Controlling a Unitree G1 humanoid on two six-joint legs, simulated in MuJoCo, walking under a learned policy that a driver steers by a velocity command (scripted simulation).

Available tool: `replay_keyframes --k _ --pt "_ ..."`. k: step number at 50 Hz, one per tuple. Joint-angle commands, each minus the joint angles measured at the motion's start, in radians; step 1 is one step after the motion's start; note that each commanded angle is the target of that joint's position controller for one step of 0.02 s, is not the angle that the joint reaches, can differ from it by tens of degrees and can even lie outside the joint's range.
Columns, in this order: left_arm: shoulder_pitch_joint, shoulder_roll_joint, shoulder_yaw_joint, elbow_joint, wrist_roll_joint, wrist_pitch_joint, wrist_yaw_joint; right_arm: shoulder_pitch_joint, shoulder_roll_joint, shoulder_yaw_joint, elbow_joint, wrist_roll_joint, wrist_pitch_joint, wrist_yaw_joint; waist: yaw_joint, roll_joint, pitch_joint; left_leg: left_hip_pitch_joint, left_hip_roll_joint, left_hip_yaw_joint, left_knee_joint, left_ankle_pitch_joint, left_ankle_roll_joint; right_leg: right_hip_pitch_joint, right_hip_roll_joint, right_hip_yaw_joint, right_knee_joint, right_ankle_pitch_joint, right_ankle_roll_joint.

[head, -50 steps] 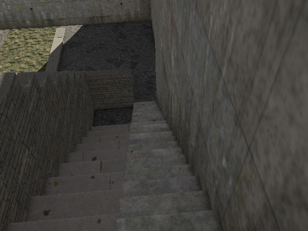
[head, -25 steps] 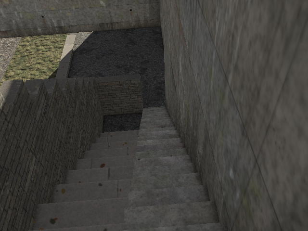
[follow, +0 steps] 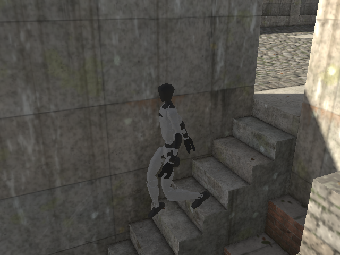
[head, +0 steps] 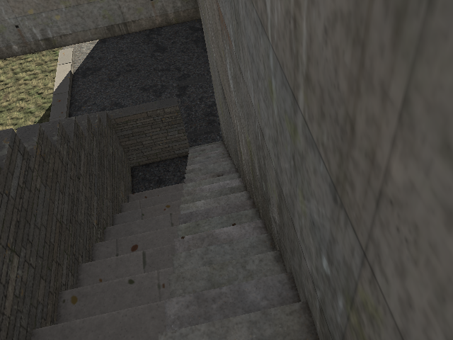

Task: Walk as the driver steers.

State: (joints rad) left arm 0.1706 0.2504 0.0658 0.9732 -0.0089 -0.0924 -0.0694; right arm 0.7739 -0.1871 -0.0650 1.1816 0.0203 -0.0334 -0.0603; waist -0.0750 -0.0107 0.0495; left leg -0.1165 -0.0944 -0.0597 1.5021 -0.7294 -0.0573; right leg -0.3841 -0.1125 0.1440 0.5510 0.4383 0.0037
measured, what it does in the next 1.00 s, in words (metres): goes down: right foot 0.20 m lower, then left foot 0.19 m lower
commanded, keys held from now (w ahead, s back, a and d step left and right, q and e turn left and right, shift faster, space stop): w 1.00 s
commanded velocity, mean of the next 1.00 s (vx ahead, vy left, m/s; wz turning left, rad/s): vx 0.43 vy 0.05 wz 0.00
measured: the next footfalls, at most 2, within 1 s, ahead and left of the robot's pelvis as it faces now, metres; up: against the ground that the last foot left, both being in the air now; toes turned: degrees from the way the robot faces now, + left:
right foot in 0.02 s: +0.12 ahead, -0.14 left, -0.20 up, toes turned +0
left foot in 0.32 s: +0.28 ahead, +0.13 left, -0.39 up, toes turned -7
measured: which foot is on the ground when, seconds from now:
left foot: up 0.00-0.30, down 0.32-0.70, up 0.72-1.00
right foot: up 0.00-0.00, down 0.02-0.28, up 0.30-0.70, down 0.72-1.00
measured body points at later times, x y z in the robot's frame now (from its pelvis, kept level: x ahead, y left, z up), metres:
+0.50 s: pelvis +0.25 +0.05 -0.29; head +0.26 +0.03 +0.15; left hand +0.37 +0.28 -0.41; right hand +0.16 -0.19 -0.45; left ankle +0.24 +0.14 -0.95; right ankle +0.32 -0.09 -0.91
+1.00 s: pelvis +0.40 +0.05 -0.43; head +0.41 -0.02 +0.01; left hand +0.29 +0.30 -0.53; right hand +0.57 -0.17 -0.58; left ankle +0.48 +0.27 -0.99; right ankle +0.41 -0.11 -1.15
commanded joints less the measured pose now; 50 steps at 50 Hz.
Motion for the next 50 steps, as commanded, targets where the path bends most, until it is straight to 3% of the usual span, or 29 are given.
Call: replay_keyframes --k 1,2,3,4,5,6,7,8,11,14,16,17,18,19,21,23,26,29,31,33,36,37,38,39,41,43,45,48,50 --pt "0.571 0.134 0.028 0.210 0.001 0.011 0.012 -0.345 0.017 0.004 -0.139 -0.024 -0.004 -0.034 0.277 0.051 0.058 -0.484 -0.129 -0.025 0.691 -0.141 0.013 0.446 -0.122 0.059 -0.232 0.172 -0.036" --pt "0.477 0.329 0.073 0.282 -0.068 0.041 -0.009 -0.131 0.200 0.053 -0.207 -0.001 0.021 -0.014 0.010 -0.364 0.042 -0.853 -0.027 -0.038 0.450 0.108 0.128 0.440 -0.263 0.421 -0.174 -0.796 -0.111" --pt "0.358 0.222 0.065 0.194 -0.076 0.036 0.009 -0.176 0.096 0.059 -0.255 0.014 0.010 -0.029 0.064 -0.373 0.084 -0.897 0.046 -0.177 0.079 0.314 0.205 0.321 -0.233 0.479 -0.114 -1.107 -0.102" --pt "0.332 0.117 0.037 0.185 -0.043 0.016 0.035 -0.263 0.006 0.044 -0.236 0.022 -0.008 -0.039 0.099 -0.316 0.135 -0.881 0.044 -0.193 0.005 0.412 0.214 0.227 -0.201 0.394 -0.025 -0.976 -0.061" --pt "0.245 0.037 0.004 0.149 -0.016 0.007 0.063 -0.239 -0.041 0.023 -0.173 -0.005 -0.012 -0.044 0.056 -0.091 0.149 -0.644 0.037 -0.128 -0.164 0.580 0.186 0.010 -0.070 0.169 0.019 -0.882 -0.005" --pt "0.135 0.057 0.002 0.130 0.005 0.018 0.103 -0.294 -0.015 0.030 -0.219 0.006 -0.012 -0.033 -0.018 -0.233 0.133 -0.560 0.035 -0.085 -0.419 0.622 0.185 -0.113 -0.108 0.216 0.013 -0.940 -0.045" --pt "0.106 0.003 -0.017 0.134 0.066 0.019 0.149 -0.225 -0.046 0.011 -0.166 0.004 -0.015 -0.009 -0.043 -0.274 0.090 -0.433 0.052 -0.064 -0.373 0.784 0.152 -0.218 -0.100 0.197 0.114 -0.730 -0.068" --pt "0.116 -0.074 -0.038 0.134 0.046 0.011 0.194 -0.317 -0.084 -0.002 -0.205 0.019 -0.026 0.017 -0.041 -0.219 0.072 -0.364 0.078 -0.111 -0.516 1.061 0.159 -0.321 -0.027 0.122 0.188 -0.940 -0.017" --pt "-0.010 -0.001 -0.043 0.061 -0.026 -0.024 0.247 -0.453 -0.038 0.014 -0.282 0.013 0.000 0.061 -0.073 -0.205 0.052 -0.003 0.090 -0.024 -0.799 1.434 0.072 -0.571 0.027 -0.065 0.304 -0.981 -0.038" --pt "0.030 0.017 -0.022 0.061 -0.049 -0.040 0.203 -0.225 -0.064 0.001 -0.166 -0.021 0.044 0.048 -0.140 0.018 0.034 0.051 0.135 -0.074 -0.660 1.258 0.123 -0.533 -0.080 0.053 0.633 -1.112 -0.078" --pt "0.014 -0.027 0.001 0.050 -0.037 -0.009 0.170 0.118 -0.096 -0.012 -0.045 -0.028 0.019 0.064 -0.288 0.349 0.064 0.186 0.144 -0.083 -0.951 1.096 0.270 -0.647 0.144 -0.259 1.550 -1.288 0.024" --pt "0.109 -0.058 -0.009 0.006 0.012 -0.006 0.182 0.066 -0.092 0.008 -0.034 -0.009 -0.004 0.070 -0.155 0.408 0.138 0.089 0.101 -0.056 -0.912 1.269 0.219 -0.716 0.174 -0.270 1.799 -1.258 0.003" --pt "0.391 -0.147 -0.032 -0.071 -0.012 -0.022 0.165 -0.153 -0.292 -0.035 -0.069 -0.001 -0.021 0.073 0.143 0.675 0.045 0.066 0.260 -0.554 -0.988 0.924 0.297 -0.865 0.128 -0.068 1.491 -0.963 -0.044" --pt "0.351 -0.101 -0.042 -0.039 -0.013 -0.036 0.159 -0.286 -0.208 -0.025 -0.124 0.021 -0.036 0.056 0.147 0.450 0.106 -0.023 0.285 -0.579 -0.938 0.852 0.247 -0.910 0.051 -0.066 1.238 -0.786 -0.039" --pt "0.215 0.008 -0.010 -0.007 0.057 -0.007 0.171 -0.421 -0.112 0.005 -0.183 -0.034 -0.024 0.036 0.155 -0.042 0.037 -0.327 0.232 -0.488 -0.926 0.770 0.272 -0.546 0.031 -0.060 0.878 -0.699 -0.025" --pt "0.300 0.011 -0.014 0.014 0.020 0.020 0.136 -0.491 -0.180 -0.015 -0.197 -0.139 -0.027 0.017 0.212 0.117 -0.141 -0.380 0.372 -0.708 -0.782 0.863 0.388 -0.321 0.001 0.035 0.888 -0.508 0.012" --pt "0.038 0.046 -0.014 -0.070 -0.007 0.038 0.126 -0.322 -0.083 0.001 -0.163 -0.009 -0.034 -0.001 0.079 0.098 -0.021 -0.159 0.264 -0.615 -0.630 0.473 0.351 -0.629 0.011 0.071 0.582 -0.386 0.022" --pt "-0.148 0.010 -0.043 -0.174 -0.001 0.021 0.075 -0.290 -0.077 0.003 -0.180 -0.018 -0.022 -0.050 0.042 0.027 0.050 -0.305 0.178 -0.530 -0.605 0.312 0.330 -0.418 0.017 0.047 0.214 -0.196 0.019" --pt "0.044 0.004 -0.035 -0.078 -0.003 0.014 0.047 -0.316 -0.079 0.013 -0.201 -0.014 0.015 -0.050 0.075 -0.036 0.050 -0.561 0.088 -0.266 -0.554 0.258 0.256 0.017 0.102 -0.125 0.062 -0.124 0.020" --pt "0.158 0.008 -0.015 -0.060 -0.017 0.059 0.048 -0.297 -0.066 0.017 -0.171 -0.003 0.068 -0.030 0.086 0.068 0.026 -0.395 0.088 -0.178 -0.387 0.445 0.208 0.165 0.047 -0.121 -0.166 -0.289 -0.001" --pt "0.530 0.052 -0.007 0.086 0.014 0.064 0.040 -0.420 0.036 0.022 -0.230 0.022 0.023 0.055 0.158 -0.099 -0.073 -0.579 -0.073 -0.039 0.237 -0.197 0.054 0.469 -0.142 -0.082 -0.009 0.336 -0.123" --pt "0.617 0.172 0.000 0.049 0.059 0.066 0.053 -0.303 0.040 0.021 -0.194 0.054 0.061 0.035 0.196 -0.178 0.006 -0.800 -0.190 -0.178 0.572 -0.291 0.051 0.591 -0.309 0.109 0.153 0.862 -0.162" --pt "0.648 0.250 0.020 0.090 0.032 0.066 0.052 -0.232 0.034 0.017 -0.204 0.035 0.081 0.036 0.138 -0.233 -0.039 -0.920 -0.168 -0.306 0.711 -0.189 0.033 0.584 -0.430 0.262 0.197 0.927 -0.248" --pt "0.605 0.220 0.009 0.058 0.013 0.064 0.069 -0.290 0.018 0.023 -0.265 0.007 0.106 0.033 0.139 -0.202 -0.107 -1.006 -0.155 -0.378 0.747 -0.045 0.055 0.628 -0.417 0.225 0.167 0.722 -0.216" --pt "0.443 0.212 -0.015 0.000 0.007 0.094 0.102 -0.445 -0.004 0.033 -0.379 0.036 0.144 0.020 0.082 -0.124 -0.109 -1.010 -0.112 -0.306 0.751 0.147 0.020 0.450 -0.419 0.243 0.074 0.391 -0.203" --pt "0.328 0.175 -0.041 -0.051 0.044 0.128 0.150 -0.585 -0.061 0.025 -0.475 0.040 0.183 0.031 0.053 -0.019 0.024 -0.867 -0.079 -0.242 0.483 0.364 -0.038 0.095 -0.347 0.168 -0.046 -0.138 -0.188" --pt "0.311 0.174 -0.050 -0.075 0.053 0.126 0.165 -0.543 -0.003 0.038 -0.485 0.045 0.188 0.044 0.034 -0.092 0.052 -0.765 -0.041 -0.233 0.254 0.410 -0.066 0.025 -0.297 0.113 -0.046 -0.293 -0.157" --pt "0.300 0.147 -0.064 -0.101 0.063 0.099 0.179 -0.569 0.046 0.056 -0.477 0.000 0.182 0.022 0.050 -0.215 0.001 -0.555 0.018 -0.146 0.056 0.675 -0.097 0.008 -0.237 0.025 -0.056 -0.274 -0.129" --pt "0.197 0.079 -0.093 -0.134 0.051 0.080 0.153 -0.595 0.036 0.068 -0.490 0.003 0.174 0.009 0.039 -0.295 0.004 -0.368 0.074 -0.085 -0.091 0.672 -0.107 -0.088 -0.201 -0.065 -0.126 -0.452 -0.144"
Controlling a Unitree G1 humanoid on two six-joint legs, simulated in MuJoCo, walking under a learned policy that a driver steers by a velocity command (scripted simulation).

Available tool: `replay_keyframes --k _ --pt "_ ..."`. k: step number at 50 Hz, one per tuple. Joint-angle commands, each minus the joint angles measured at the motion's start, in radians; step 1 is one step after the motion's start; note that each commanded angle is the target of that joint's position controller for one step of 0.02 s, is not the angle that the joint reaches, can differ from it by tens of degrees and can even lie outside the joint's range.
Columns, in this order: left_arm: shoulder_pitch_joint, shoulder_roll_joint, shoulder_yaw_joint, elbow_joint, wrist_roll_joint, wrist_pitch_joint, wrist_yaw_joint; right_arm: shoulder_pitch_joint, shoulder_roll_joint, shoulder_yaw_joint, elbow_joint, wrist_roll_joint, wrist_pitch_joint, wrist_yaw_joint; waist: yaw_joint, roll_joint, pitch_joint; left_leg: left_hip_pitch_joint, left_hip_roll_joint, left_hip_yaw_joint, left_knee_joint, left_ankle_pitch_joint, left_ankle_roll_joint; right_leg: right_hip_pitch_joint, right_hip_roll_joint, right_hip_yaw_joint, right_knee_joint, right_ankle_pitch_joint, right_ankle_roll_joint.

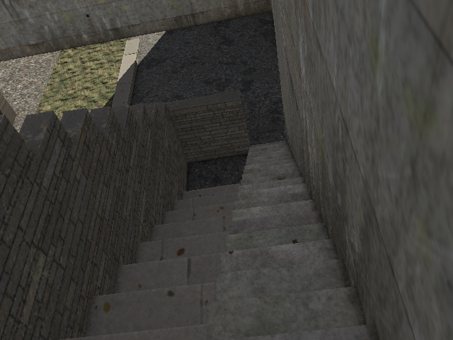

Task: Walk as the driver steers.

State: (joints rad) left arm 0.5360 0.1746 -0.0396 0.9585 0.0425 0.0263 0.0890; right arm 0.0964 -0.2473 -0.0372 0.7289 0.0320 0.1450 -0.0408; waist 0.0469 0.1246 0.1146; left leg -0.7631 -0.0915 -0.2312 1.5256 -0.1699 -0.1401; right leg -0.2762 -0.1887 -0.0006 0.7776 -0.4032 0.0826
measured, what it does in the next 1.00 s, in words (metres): walks ahead: left foot, then right foot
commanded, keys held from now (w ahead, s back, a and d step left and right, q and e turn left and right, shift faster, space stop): w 1.00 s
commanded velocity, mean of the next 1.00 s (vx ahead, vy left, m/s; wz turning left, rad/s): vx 0.27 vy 0.17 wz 0.00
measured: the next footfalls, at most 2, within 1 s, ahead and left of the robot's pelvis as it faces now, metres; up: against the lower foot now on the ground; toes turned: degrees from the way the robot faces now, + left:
left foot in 0.10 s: +0.06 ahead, +0.24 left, +0.00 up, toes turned -7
right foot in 0.30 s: +0.07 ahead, -0.10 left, +0.00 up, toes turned +6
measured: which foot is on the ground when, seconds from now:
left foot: up 0.00-0.08, down 0.10-1.00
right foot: down 0.00-0.18, up 0.20-0.28, down 0.30-1.00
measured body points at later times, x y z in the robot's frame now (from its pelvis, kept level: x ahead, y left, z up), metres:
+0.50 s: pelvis +0.08 +0.10 +0.01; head +0.09 +0.09 +0.46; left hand +0.18 +0.36 -0.10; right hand +0.15 -0.14 -0.13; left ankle +0.01 +0.23 -0.71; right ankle +0.03 -0.10 -0.71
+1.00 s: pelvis +0.11 +0.08 +0.03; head +0.14 +0.06 +0.48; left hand +0.19 +0.37 -0.08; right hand +0.25 -0.16 -0.11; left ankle +0.02 +0.24 -0.71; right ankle +0.03 -0.11 -0.71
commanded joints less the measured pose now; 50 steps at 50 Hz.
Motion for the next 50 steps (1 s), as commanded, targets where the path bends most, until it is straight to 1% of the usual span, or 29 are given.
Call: replay_keyframes --k 1,2,3,5,6,7,8,9,10,11,13,14,15,16,17,18,20,21,23,25,27,32,36,37,44,45,47,49,50 --pt "-0.210 0.177 0.024 -0.137 -0.010 -0.044 -0.017 0.081 0.068 0.039 -0.036 -0.021 -0.009 -0.008 -0.092 -0.421 -0.049 0.400 0.095 0.115 -0.251 0.110 -0.020 -0.248 -0.103 0.045 -0.383 0.227 -0.204" --pt "-0.225 0.184 0.038 -0.133 -0.015 -0.038 -0.030 0.115 0.054 0.039 -0.014 -0.024 -0.026 0.002 -0.107 -0.420 -0.054 0.551 0.117 0.175 -0.422 0.114 -0.016 -0.290 -0.070 -0.003 -0.388 0.119 -0.177" --pt "-0.219 0.193 0.050 -0.134 -0.008 -0.039 -0.037 0.113 0.043 0.039 -0.002 -0.035 -0.040 0.010 -0.104 -0.417 -0.035 0.683 0.110 0.215 -0.527 0.071 -0.005 -0.329 -0.058 -0.039 -0.408 0.112 -0.160" --pt "-0.213 0.187 0.063 -0.115 -0.003 -0.043 -0.032 0.165 -0.012 0.014 0.074 -0.039 -0.074 0.033 -0.106 -0.357 0.019 0.721 0.100 0.233 -0.768 -0.041 0.031 -0.256 -0.029 -0.041 -0.279 0.164 -0.160" --pt "-0.209 0.196 0.077 -0.098 -0.031 -0.039 -0.035 0.210 -0.037 0.004 0.118 -0.051 -0.090 0.039 -0.098 -0.335 0.053 0.680 0.102 0.197 -0.943 -0.045 0.062 -0.194 0.010 -0.041 -0.138 0.235 -0.143" --pt "0.023 0.210 0.077 -0.076 -0.033 -0.030 -0.046 0.129 -0.137 -0.007 0.072 -0.003 -0.101 0.052 0.044 -0.113 0.106 0.632 0.137 0.060 -1.065 0.494 0.142 -0.150 0.044 0.010 -0.155 0.224 -0.105" --pt "0.049 0.214 0.089 -0.066 -0.020 -0.028 -0.045 0.116 -0.108 -0.005 0.086 -0.009 -0.095 0.064 0.058 -0.020 0.039 0.704 0.166 0.039 -0.989 0.732 0.198 -0.230 0.093 -0.028 -0.082 -0.036 -0.063" --pt "-0.044 0.228 0.082 -0.110 -0.057 -0.029 -0.023 0.118 -0.096 -0.009 0.094 -0.005 -0.090 0.080 0.016 0.111 -0.026 0.664 0.168 -0.025 -1.061 0.490 0.257 -0.232 0.130 -0.066 -0.061 -0.192 -0.039" --pt "-0.144 0.240 0.086 -0.142 -0.072 -0.023 -0.001 0.119 -0.113 -0.021 0.110 0.001 -0.088 0.079 -0.014 0.137 0.006 0.561 0.163 -0.098 -1.173 0.169 0.284 -0.230 0.160 -0.105 0.005 -0.234 -0.035" --pt "-0.195 0.200 0.072 -0.157 -0.064 -0.004 0.005 0.095 -0.103 -0.018 0.109 -0.005 -0.094 0.078 -0.012 0.144 0.027 0.515 0.154 -0.107 -1.209 0.015 0.285 -0.218 0.159 -0.076 0.011 -0.226 -0.040" --pt "-0.206 0.140 0.051 -0.168 -0.041 0.019 0.001 0.018 -0.063 -0.003 0.083 -0.033 -0.094 0.061 0.040 0.118 -0.023 0.510 0.119 -0.038 -1.169 -0.091 0.240 -0.102 0.144 -0.029 -0.110 -0.104 -0.056" --pt "-0.186 0.136 0.046 -0.157 -0.031 0.023 -0.010 -0.002 -0.070 -0.010 0.077 -0.021 -0.096 0.050 0.060 0.091 -0.082 0.569 0.116 0.017 -1.143 -0.091 0.217 -0.091 0.174 -0.049 -0.113 0.024 -0.073" --pt "-0.191 0.139 0.039 -0.148 -0.035 0.018 -0.015 0.039 -0.043 -0.004 0.081 -0.015 -0.097 0.047 0.032 0.041 -0.104 0.561 0.104 0.022 -1.129 -0.090 0.210 -0.020 0.175 -0.032 -0.147 0.075 -0.085" --pt "-0.197 0.152 0.037 -0.148 -0.033 0.017 -0.021 0.053 -0.041 -0.001 0.086 -0.012 -0.099 0.045 0.030 0.005 -0.117 0.587 0.093 0.044 -1.107 -0.086 0.197 -0.005 0.174 -0.003 -0.183 0.150 -0.101" --pt "-0.234 0.173 0.034 -0.159 -0.038 0.013 -0.021 0.080 -0.031 0.004 0.086 -0.003 -0.103 0.044 0.002 -0.046 -0.107 0.608 0.084 0.053 -1.092 -0.059 0.188 -0.002 0.164 0.025 -0.199 0.239 -0.112" --pt "-0.285 0.192 0.032 -0.176 -0.041 0.003 -0.018 0.113 -0.035 0.004 0.079 0.001 -0.106 0.039 -0.037 -0.095 -0.116 0.597 0.076 0.044 -1.092 -0.029 0.189 0.029 0.165 0.030 -0.201 0.243 -0.093" --pt "-0.330 0.199 0.028 -0.195 -0.038 -0.008 -0.015 0.148 -0.059 0.005 0.096 0.000 -0.114 0.040 -0.045 -0.093 -0.104 0.615 0.083 0.032 -1.075 0.191 0.201 0.037 0.171 0.033 -0.185 0.262 -0.064" --pt "-0.317 0.195 0.024 -0.201 -0.039 -0.011 -0.018 0.163 -0.076 0.003 0.101 0.000 -0.117 0.042 -0.038 -0.060 -0.125 0.647 0.084 0.037 -1.063 0.275 0.207 0.047 0.169 0.041 -0.195 0.264 -0.057" --pt "-0.334 0.195 0.017 -0.210 -0.042 -0.015 -0.015 0.161 -0.081 0.005 0.095 0.001 -0.113 0.043 -0.044 -0.054 -0.147 0.690 0.091 0.042 -1.064 0.362 0.209 0.053 0.170 0.035 -0.196 0.259 -0.049" --pt "-0.330 0.206 0.014 -0.205 -0.044 -0.012 -0.013 0.144 -0.074 0.014 0.082 -0.002 -0.116 0.045 -0.042 -0.052 -0.129 0.687 0.081 0.051 -1.069 0.384 0.203 0.072 0.156 0.051 -0.222 0.296 -0.041" --pt "-0.325 0.230 0.017 -0.206 -0.050 -0.007 -0.008 0.127 -0.073 0.020 0.082 -0.003 -0.122 0.044 -0.037 -0.091 -0.107 0.673 0.073 0.058 -1.066 0.386 0.184 0.093 0.148 0.062 -0.245 0.363 -0.034" --pt "-0.330 0.243 0.020 -0.205 -0.054 0.008 -0.012 0.121 -0.075 0.028 0.086 -0.012 -0.134 0.046 -0.038 -0.117 -0.123 0.710 0.076 0.079 -1.062 0.443 0.155 0.140 0.128 0.089 -0.279 0.523 -0.042" --pt "-0.342 0.250 0.020 -0.207 -0.051 0.016 -0.014 0.098 -0.085 0.030 0.075 -0.014 -0.137 0.045 -0.035 -0.140 -0.172 0.761 0.085 0.091 -1.078 0.477 0.129 0.185 0.114 0.101 -0.312 0.637 -0.041" --pt "-0.314 0.254 0.024 -0.188 -0.050 0.013 -0.013 0.105 -0.076 0.038 0.083 -0.026 -0.134 0.043 -0.025 -0.148 -0.172 0.766 0.089 0.091 -1.083 0.500 0.119 0.198 0.104 0.108 -0.331 0.685 -0.031" --pt "-0.315 0.279 0.038 -0.183 -0.041 0.021 -0.001 0.073 -0.094 0.044 0.071 -0.021 -0.132 0.037 -0.024 -0.152 -0.196 0.786 0.102 0.091 -1.150 0.501 0.086 0.285 0.085 0.125 -0.400 0.811 -0.021" --pt "-0.302 0.292 0.048 -0.166 -0.046 0.014 -0.004 0.059 -0.089 0.047 0.055 -0.026 -0.124 0.031 -0.024 -0.133 -0.179 0.797 0.103 0.082 -1.150 0.493 0.077 0.276 0.073 0.134 -0.417 0.849 -0.022" --pt "-0.303 0.297 0.054 -0.157 -0.052 0.010 -0.001 0.057 -0.086 0.052 0.038 -0.024 -0.120 0.024 -0.033 -0.150 -0.189 0.807 0.109 0.077 -1.181 0.471 0.067 0.305 0.067 0.134 -0.449 0.864 -0.020" --pt "-0.304 0.298 0.059 -0.152 -0.048 0.009 0.000 0.056 -0.091 0.054 0.028 -0.022 -0.119 0.023 -0.034 -0.149 -0.187 0.811 0.112 0.074 -1.198 0.476 0.061 0.319 0.064 0.134 -0.468 0.864 -0.018" --pt "-0.315 0.288 0.052 -0.166 -0.041 0.018 0.005 0.067 -0.096 0.053 0.037 -0.015 -0.128 0.029 -0.033 -0.165 -0.199 0.802 0.113 0.080 -1.214 0.479 0.065 0.339 0.073 0.127 -0.469 0.828 -0.015"
Keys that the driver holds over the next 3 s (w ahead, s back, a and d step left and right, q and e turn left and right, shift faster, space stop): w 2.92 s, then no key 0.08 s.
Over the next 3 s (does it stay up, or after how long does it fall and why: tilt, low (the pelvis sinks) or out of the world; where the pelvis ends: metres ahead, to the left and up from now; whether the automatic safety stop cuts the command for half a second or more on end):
stays up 0.06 0.10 0.03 its command is cut before an obstacle from the start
